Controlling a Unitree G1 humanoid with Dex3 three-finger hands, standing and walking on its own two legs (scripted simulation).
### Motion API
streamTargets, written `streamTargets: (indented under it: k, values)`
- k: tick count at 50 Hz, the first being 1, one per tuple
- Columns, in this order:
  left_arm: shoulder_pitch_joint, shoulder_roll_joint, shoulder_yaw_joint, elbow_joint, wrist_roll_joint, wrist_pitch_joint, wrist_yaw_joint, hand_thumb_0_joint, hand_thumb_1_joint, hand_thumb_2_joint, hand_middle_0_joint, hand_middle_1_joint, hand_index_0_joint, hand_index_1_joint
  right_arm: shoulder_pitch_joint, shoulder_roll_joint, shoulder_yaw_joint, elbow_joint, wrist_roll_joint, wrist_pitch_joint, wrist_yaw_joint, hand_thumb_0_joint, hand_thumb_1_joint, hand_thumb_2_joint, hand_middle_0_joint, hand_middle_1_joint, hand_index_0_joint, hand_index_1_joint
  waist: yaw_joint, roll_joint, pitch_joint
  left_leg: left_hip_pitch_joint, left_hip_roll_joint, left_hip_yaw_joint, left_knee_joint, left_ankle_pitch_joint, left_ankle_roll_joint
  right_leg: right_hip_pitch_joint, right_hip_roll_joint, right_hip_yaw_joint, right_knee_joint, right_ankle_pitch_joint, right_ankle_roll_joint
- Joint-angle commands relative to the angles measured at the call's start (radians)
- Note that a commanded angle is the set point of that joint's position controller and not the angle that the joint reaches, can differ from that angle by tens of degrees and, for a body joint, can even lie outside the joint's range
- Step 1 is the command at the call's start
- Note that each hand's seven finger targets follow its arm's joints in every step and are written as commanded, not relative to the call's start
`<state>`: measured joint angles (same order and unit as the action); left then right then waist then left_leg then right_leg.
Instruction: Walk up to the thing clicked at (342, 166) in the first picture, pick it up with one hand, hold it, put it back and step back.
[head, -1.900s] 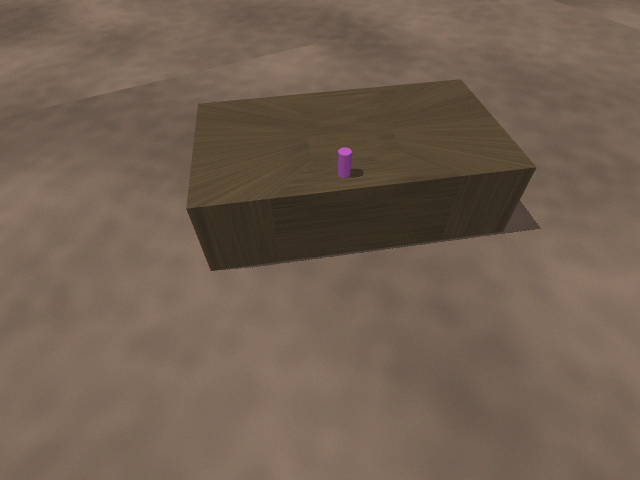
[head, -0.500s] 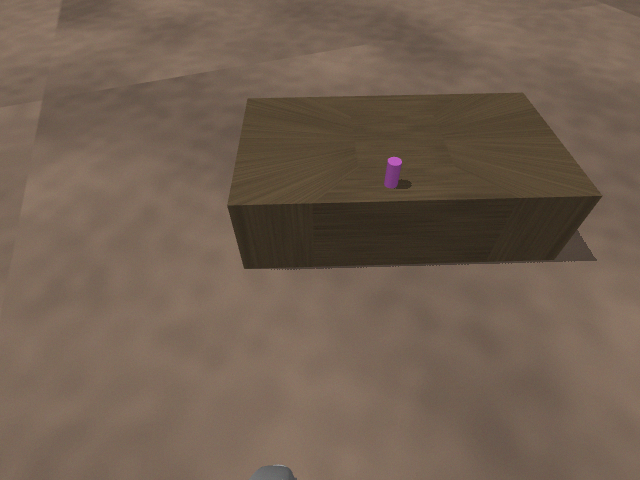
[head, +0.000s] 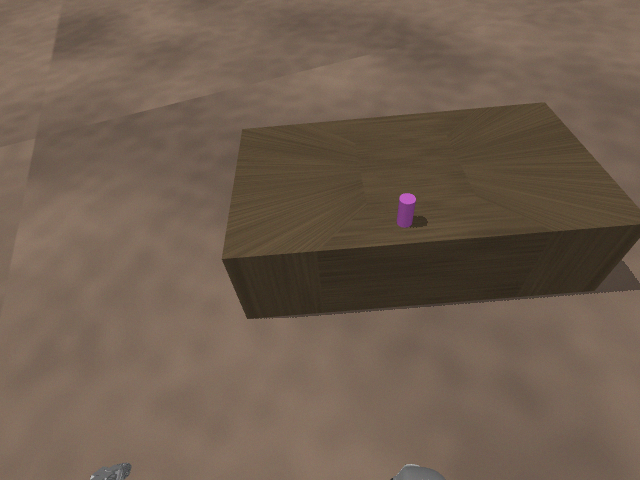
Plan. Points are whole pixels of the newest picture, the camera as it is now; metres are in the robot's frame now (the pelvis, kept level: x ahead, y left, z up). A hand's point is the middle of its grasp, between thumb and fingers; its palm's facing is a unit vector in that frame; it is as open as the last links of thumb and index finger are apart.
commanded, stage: walk up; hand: right
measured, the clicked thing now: (405, 210) +0.88 -0.22 -0.34
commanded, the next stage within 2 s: none
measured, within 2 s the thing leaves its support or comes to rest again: neither
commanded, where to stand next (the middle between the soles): +0.47 -0.01 m, yaw +0 degrees
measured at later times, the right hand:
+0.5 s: hand (495, 347) +0.32 -0.25 -0.11, palm faces -0.12 +0.90 -0.42, open 7.4 cm
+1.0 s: hand (499, 309) +0.41 -0.29 -0.15, palm faces -0.06 +0.95 -0.32, open 7.4 cm
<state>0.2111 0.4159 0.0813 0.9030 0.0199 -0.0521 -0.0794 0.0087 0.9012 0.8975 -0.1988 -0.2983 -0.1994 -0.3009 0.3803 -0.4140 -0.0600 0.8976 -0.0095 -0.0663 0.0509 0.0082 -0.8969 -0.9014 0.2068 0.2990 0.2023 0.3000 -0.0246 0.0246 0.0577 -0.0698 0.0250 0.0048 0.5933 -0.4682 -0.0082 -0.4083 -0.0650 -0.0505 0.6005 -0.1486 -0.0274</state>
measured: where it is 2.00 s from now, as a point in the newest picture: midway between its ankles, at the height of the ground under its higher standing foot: (350, 407)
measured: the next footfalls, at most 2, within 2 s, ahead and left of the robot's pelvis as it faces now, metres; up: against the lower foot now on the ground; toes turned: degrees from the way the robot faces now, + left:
left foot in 0.42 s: +0.32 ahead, +0.14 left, +0.00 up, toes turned +7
right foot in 0.86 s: +0.42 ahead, -0.15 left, +0.00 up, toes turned -2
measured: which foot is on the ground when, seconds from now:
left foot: down 0.00-0.02, up 0.04-0.40, down 0.42-0.88, up 0.90-1.00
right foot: down 0.00-0.44, up 0.46-0.84, down 0.86-1.00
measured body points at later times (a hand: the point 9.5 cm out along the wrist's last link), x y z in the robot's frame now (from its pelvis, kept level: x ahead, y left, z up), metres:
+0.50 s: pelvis +0.21 +0.02 +0.00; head +0.23 +0.05 +0.45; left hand +0.20 +0.34 -0.13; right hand +0.33 -0.30 -0.08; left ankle +0.28 +0.13 -0.72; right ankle +0.12 -0.12 -0.68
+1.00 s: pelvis +0.37 -0.03 +0.01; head +0.38 -0.06 +0.46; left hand +0.44 +0.30 -0.07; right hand +0.42 -0.34 -0.13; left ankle +0.32 +0.11 -0.65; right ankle +0.42 -0.14 -0.72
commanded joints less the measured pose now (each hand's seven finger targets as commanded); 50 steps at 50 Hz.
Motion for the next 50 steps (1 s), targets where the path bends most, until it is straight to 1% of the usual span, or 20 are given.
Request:
streamTargets:
  k: [1,3,6,9,16,20,21,22,23,24,27,29,37,40,42,43,44,45,46,50]
  values:
    - [0.267,0.329,0.098,-0.043,0.000,-0.048,0.042,0.000,0.900,0.900,-0.200,-0.300,-0.200,-0.300,0.025,-0.132,-0.023,-0.135,0.013,-0.024,-0.028,0.000,-0.900,-0.900,0.200,0.300,0.200,0.300,0.130,-0.325,-0.131,-0.614,-0.098,0.002,0.577,-0.026,0.053,0.602,-0.336,0.621,-0.331,-0.323,-0.157]
    - [0.145,0.316,0.086,-0.080,-0.019,-0.040,0.044,0.000,0.900,0.900,-0.200,-0.300,-0.200,-0.300,-0.038,-0.257,-0.055,-0.104,0.005,-0.016,-0.042,0.000,-0.900,-0.900,0.200,0.300,0.200,0.300,0.103,-0.167,-0.031,-0.599,0.006,-0.099,0.675,-0.002,0.054,0.387,-0.381,0.671,-0.377,-0.413,-0.268]
    - [0.083,0.244,0.058,-0.098,-0.020,-0.049,0.046,0.000,0.900,0.900,-0.200,-0.300,-0.200,-0.300,0.000,-0.202,-0.043,-0.068,0.020,-0.011,-0.020,0.000,-0.900,-0.900,0.200,0.300,0.200,0.300,0.042,-0.150,0.050,-0.495,0.041,-0.109,0.537,0.131,0.055,0.213,-0.212,0.303,-0.361,-0.199,-0.163]
    - [0.079,0.235,0.052,-0.111,-0.017,-0.059,0.044,0.000,0.900,0.900,-0.200,-0.300,-0.200,-0.300,0.009,-0.173,-0.047,-0.069,0.005,0.001,0.000,0.000,-0.900,-0.900,0.200,0.300,0.200,0.300,0.031,-0.186,0.064,-0.449,0.041,-0.059,0.411,0.201,0.020,0.152,-0.169,0.166,-0.369,-0.089,-0.182]
    - [0.144,0.255,0.052,-0.142,-0.006,-0.054,0.037,0.000,0.900,0.900,-0.200,-0.300,-0.200,-0.300,-0.183,-0.155,-0.055,-0.141,-0.010,-0.011,0.019,0.000,-0.900,-0.900,0.200,0.300,0.200,0.300,0.086,-0.143,0.030,-0.345,0.047,0.049,0.044,0.301,0.010,0.185,-0.175,0.094,-0.296,-0.025,-0.170]
    - [0.132,0.243,0.037,-0.158,-0.008,-0.038,0.038,0.000,0.900,0.900,-0.200,-0.300,-0.200,-0.300,-0.051,-0.192,-0.078,-0.099,-0.014,-0.027,0.006,0.000,-0.900,-0.900,0.200,0.300,0.200,0.300,-0.007,-0.013,-0.075,-0.027,-0.001,0.078,-0.067,0.304,0.048,0.111,-0.152,0.054,-0.047,0.089,-0.126]
    - [0.173,0.191,0.017,-0.162,-0.015,-0.033,0.043,0.000,0.900,0.900,-0.200,-0.300,-0.200,-0.300,0.063,-0.237,-0.093,-0.071,-0.029,-0.034,-0.006,0.000,-0.900,-0.900,0.200,0.300,0.200,0.300,-0.052,0.121,-0.156,0.115,0.042,-0.014,-0.144,0.206,0.088,0.064,-0.074,-0.005,0.220,0.095,-0.095]
    - [0.230,0.102,-0.008,-0.170,-0.022,-0.030,0.043,0.000,0.900,0.900,-0.200,-0.300,-0.200,-0.300,0.108,-0.317,-0.115,-0.084,-0.043,-0.038,-0.018,0.000,-0.900,-0.900,0.200,0.300,0.200,0.300,-0.047,0.336,-0.212,0.265,0.283,-0.392,-0.188,0.115,0.154,-0.161,0.035,-0.022,0.442,-0.295,-0.036]
    - [0.246,0.173,0.008,-0.144,-0.021,-0.016,0.053,0.000,0.900,0.900,-0.200,-0.300,-0.200,-0.300,0.079,-0.340,-0.117,-0.117,-0.020,-0.038,-0.028,0.000,-0.900,-0.900,0.200,0.300,0.200,0.300,-0.045,0.189,-0.180,0.222,0.409,-0.650,-0.309,-0.032,0.235,-0.251,0.085,0.051,0.528,-0.401,-0.031]
    - [0.212,0.249,0.023,-0.129,-0.014,-0.009,0.063,0.000,0.900,0.900,-0.200,-0.300,-0.200,-0.300,0.048,-0.349,-0.125,-0.114,0.007,-0.033,-0.025,0.000,-0.900,-0.900,0.200,0.300,0.200,0.300,-0.051,0.151,-0.137,0.171,0.433,-0.656,-0.307,-0.021,0.290,-0.262,0.025,0.113,0.595,-0.395,-0.041]
    - [0.196,0.216,0.019,-0.101,-0.025,-0.015,0.057,0.000,0.900,0.900,-0.200,-0.300,-0.200,-0.300,-0.016,-0.245,-0.075,-0.137,0.015,-0.038,-0.038,0.000,-0.900,-0.900,0.200,0.300,0.200,0.300,-0.004,0.071,-0.026,0.008,0.289,-0.268,-0.264,0.509,0.193,-0.180,-0.003,0.179,0.530,-0.257,-0.027]
    - [0.225,0.191,0.020,-0.090,-0.030,-0.006,0.048,0.000,0.900,0.900,-0.200,-0.300,-0.200,-0.300,-0.036,-0.238,-0.068,-0.134,0.016,-0.046,-0.037,0.000,-0.900,-0.900,0.200,0.300,0.200,0.300,0.022,0.119,-0.012,-0.082,0.258,-0.156,-0.255,0.600,0.198,-0.110,-0.010,0.129,0.485,-0.218,-0.012]
    - [0.086,0.172,0.028,-0.130,-0.008,-0.009,0.008,0.000,0.900,0.900,-0.200,-0.300,-0.200,-0.300,-0.070,-0.281,-0.080,-0.170,0.001,-0.042,-0.024,0.000,-0.900,-0.900,0.200,0.300,0.200,0.300,0.002,0.153,0.022,-0.171,0.229,-0.069,-0.314,0.211,0.229,-0.015,-0.037,0.023,0.110,-0.067,0.015]
    - [0.091,0.177,0.037,-0.109,-0.004,-0.023,0.011,0.000,0.900,0.900,-0.200,-0.300,-0.200,-0.300,-0.078,-0.264,-0.072,-0.177,0.002,-0.027,-0.019,0.000,-0.900,-0.900,0.200,0.300,0.200,0.300,0.018,0.097,-0.004,-0.219,0.211,-0.051,-0.221,0.199,0.207,0.112,0.009,-0.009,0.016,-0.061,0.006]
    - [0.192,0.199,0.053,-0.073,-0.001,-0.036,0.024,0.000,0.900,0.900,-0.200,-0.300,-0.200,-0.300,-0.088,-0.227,-0.055,-0.186,0.003,-0.014,-0.018,0.000,-0.900,-0.900,0.200,0.300,0.200,0.300,0.085,0.003,-0.054,-0.292,0.179,-0.022,-0.031,0.221,0.162,0.320,0.043,-0.016,-0.062,-0.061,-0.010]
    - [0.265,0.245,0.068,-0.060,0.003,-0.047,0.037,0.000,0.900,0.900,-0.200,-0.300,-0.200,-0.300,-0.054,-0.174,-0.034,-0.188,0.006,-0.014,-0.019,0.000,-0.900,-0.900,0.200,0.300,0.200,0.300,0.125,-0.163,-0.104,-0.352,0.108,0.048,0.205,0.247,0.129,0.441,0.008,0.058,-0.152,-0.129,-0.032]
    - [0.296,0.326,0.091,-0.070,0.005,-0.055,0.052,0.000,0.900,0.900,-0.200,-0.300,-0.200,-0.300,-0.001,-0.081,-0.002,-0.203,0.008,-0.014,-0.019,0.000,-0.900,-0.900,0.200,0.300,0.200,0.300,0.117,-0.408,-0.120,-0.529,-0.006,0.090,0.455,-0.039,0.062,0.510,-0.244,0.455,-0.271,-0.203,-0.089]
    - [0.254,0.351,0.084,-0.091,-0.006,-0.053,0.054,0.000,0.900,0.900,-0.200,-0.300,-0.200,-0.300,-0.005,-0.168,-0.024,-0.177,0.006,0.003,-0.030,0.000,-0.900,-0.900,0.200,0.300,0.200,0.300,0.109,-0.267,-0.078,-0.590,-0.023,0.013,0.527,-0.067,0.040,0.444,-0.354,0.656,-0.347,-0.285,-0.182]
    - [0.207,0.355,0.080,-0.105,-0.014,-0.047,0.052,0.000,0.900,0.900,-0.200,-0.300,-0.200,-0.300,-0.023,-0.222,-0.041,-0.160,-0.002,0.010,-0.040,0.000,-0.900,-0.900,0.200,0.300,0.200,0.300,0.096,-0.239,-0.026,-0.569,0.027,-0.031,0.554,-0.080,0.039,0.348,-0.373,0.678,-0.340,-0.301,-0.237]
    - [0.151,0.255,0.045,-0.119,-0.027,-0.051,0.067,0.000,0.900,0.900,-0.200,-0.300,-0.200,-0.300,0.001,-0.188,-0.033,-0.105,0.012,0.012,-0.030,0.000,-0.900,-0.900,0.200,0.300,0.200,0.300,0.041,-0.181,-0.022,-0.507,0.052,-0.060,0.484,0.060,0.033,0.307,-0.220,0.298,-0.253,0.202,-0.184]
